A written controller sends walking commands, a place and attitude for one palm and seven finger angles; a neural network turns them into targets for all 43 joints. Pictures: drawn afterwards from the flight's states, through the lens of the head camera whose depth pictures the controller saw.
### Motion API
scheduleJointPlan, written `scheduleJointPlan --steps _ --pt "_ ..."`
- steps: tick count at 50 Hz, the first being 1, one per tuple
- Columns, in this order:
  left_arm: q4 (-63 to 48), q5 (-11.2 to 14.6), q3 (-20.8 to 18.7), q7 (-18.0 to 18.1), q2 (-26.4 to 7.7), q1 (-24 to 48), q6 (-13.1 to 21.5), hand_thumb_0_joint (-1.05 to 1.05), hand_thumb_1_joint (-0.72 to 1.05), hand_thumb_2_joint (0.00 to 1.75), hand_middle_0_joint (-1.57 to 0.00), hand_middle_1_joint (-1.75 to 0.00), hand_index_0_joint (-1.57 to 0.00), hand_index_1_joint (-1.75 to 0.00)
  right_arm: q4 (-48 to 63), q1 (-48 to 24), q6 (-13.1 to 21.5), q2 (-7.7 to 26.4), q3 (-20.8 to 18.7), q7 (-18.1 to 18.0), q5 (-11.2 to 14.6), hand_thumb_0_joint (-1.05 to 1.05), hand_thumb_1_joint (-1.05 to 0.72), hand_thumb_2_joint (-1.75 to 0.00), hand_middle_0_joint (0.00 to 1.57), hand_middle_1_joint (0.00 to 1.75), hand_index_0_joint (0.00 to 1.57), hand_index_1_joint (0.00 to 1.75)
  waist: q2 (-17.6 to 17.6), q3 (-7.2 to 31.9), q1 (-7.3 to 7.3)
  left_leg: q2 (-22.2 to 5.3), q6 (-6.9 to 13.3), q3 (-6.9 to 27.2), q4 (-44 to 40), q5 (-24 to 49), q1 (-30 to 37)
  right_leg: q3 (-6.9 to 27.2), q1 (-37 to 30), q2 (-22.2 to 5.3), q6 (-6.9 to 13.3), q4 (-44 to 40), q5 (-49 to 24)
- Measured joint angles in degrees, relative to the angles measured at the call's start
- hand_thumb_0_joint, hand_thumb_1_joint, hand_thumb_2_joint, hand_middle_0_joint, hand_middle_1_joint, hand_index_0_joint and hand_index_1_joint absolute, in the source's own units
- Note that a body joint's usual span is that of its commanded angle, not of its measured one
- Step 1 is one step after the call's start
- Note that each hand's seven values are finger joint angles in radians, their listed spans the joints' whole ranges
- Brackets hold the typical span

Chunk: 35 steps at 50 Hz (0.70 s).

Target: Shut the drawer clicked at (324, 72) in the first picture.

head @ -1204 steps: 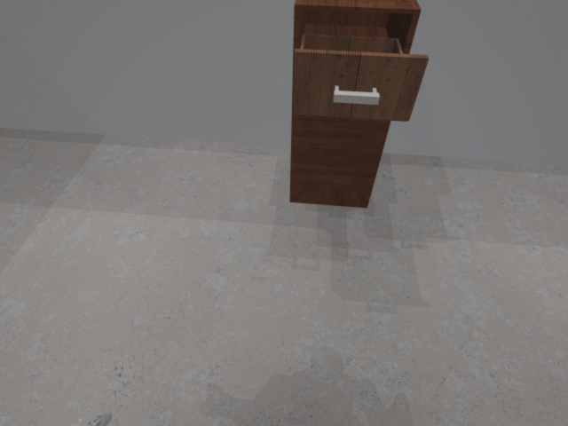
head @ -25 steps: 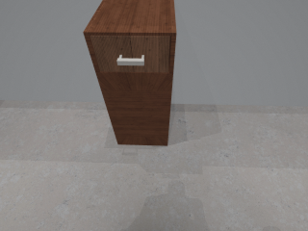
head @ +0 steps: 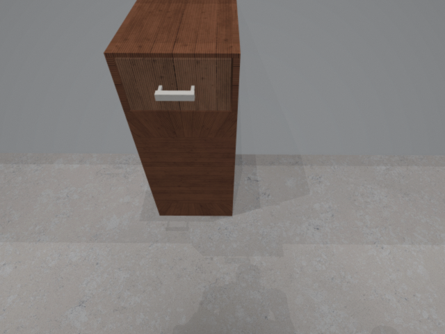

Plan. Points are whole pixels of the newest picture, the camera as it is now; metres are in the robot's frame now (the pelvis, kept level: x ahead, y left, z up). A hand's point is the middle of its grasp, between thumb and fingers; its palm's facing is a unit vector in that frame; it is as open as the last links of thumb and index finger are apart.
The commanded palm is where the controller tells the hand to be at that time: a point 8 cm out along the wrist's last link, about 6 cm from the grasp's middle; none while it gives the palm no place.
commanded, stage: look to check the result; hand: left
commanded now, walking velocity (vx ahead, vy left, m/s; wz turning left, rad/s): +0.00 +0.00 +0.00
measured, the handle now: (175, 92) +0.76 +0.18 +0.00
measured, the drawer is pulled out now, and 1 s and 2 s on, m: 0.00 0.00 0.00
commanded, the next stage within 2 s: stand and wait in 0.44 s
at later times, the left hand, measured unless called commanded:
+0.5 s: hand out of the picture -0.01 +0.18 -0.17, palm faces +0.04 -0.98 -0.21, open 7.4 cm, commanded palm none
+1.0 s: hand out of the picture +0.02 +0.20 -0.17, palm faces +0.02 -0.97 -0.25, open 7.4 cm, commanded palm none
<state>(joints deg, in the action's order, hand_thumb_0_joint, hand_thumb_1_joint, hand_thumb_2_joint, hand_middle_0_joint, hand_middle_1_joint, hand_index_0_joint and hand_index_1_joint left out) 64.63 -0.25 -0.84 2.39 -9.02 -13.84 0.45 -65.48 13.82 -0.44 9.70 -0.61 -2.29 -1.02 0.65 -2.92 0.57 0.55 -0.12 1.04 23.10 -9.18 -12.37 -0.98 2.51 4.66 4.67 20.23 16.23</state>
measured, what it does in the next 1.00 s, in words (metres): stands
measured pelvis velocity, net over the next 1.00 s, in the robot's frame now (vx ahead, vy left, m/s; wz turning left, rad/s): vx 0.01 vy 0.00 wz -0.01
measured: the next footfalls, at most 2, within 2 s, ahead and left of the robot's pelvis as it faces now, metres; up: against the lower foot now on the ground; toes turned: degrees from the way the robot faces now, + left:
none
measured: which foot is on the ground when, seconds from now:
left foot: down 0.00-1.00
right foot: down 0.00-1.00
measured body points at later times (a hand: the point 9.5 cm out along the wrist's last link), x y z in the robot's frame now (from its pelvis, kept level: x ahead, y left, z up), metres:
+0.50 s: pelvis +0.00 +0.00 +0.00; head +0.02 +0.00 +0.45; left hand -0.01 +0.23 -0.16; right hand +0.01 -0.22 -0.16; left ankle +0.04 +0.12 -0.74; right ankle -0.06 -0.06 -0.74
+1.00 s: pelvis +0.01 +0.00 +0.00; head +0.02 +0.00 +0.45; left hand +0.02 +0.25 -0.15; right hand +0.02 -0.24 -0.16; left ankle +0.04 +0.12 -0.74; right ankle -0.06 -0.06 -0.74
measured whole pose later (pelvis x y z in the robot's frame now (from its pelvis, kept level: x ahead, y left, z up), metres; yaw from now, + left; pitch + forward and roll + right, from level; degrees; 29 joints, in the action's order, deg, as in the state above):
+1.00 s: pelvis +0.01 +0.00 +0.00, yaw +0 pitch -1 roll +1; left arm 65.1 -0.3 -1.2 2.1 -10.8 -13.1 0.7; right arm -65.4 11.6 -0.2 11.3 -0.8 -2.2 -0.9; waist 0.5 -3.6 0.3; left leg 0.8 0.1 0.5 21.7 -9.0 -11.3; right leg -0.4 1.6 4.3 4.4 19.0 15.9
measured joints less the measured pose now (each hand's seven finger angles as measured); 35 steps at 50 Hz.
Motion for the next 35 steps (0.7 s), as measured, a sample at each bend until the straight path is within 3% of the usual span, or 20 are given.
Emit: scheduleJointPlan --steps 15,35 --pt "1.17 0.03 -0.05 0.23 0.71 -2.95 -0.16 0.0 0.91 0.9 -0.2 -0.3 -0.2 -0.3 -0.15 0.66 -0.06 -1.32 0.06 -0.19 0.21 0.0 -0.91 -0.9 0.2 0.3 0.2 0.3 -0.04 -0.62 -0.5 -0.12 0.07 -0.25 0.34 -0.56 0.43 0.28 -0.64 0.08 -0.03 -0.28 0.12" --pt "0.79 -0.08 -0.07 -0.18 -0.14 -0.75 0.24 0.0 0.91 0.9 -0.2 -0.3 -0.2 -0.3 0.0 -0.85 0.28 -0.16 -0.02 0.04 0.08 0.0 -0.91 -0.9 0.2 0.3 0.2 0.3 -0.13 -0.56 -0.35 0.43 0.36 -0.38 -1.12 0.35 0.69 0.3 -0.32 -0.5 -0.24 -0.43 -0.04"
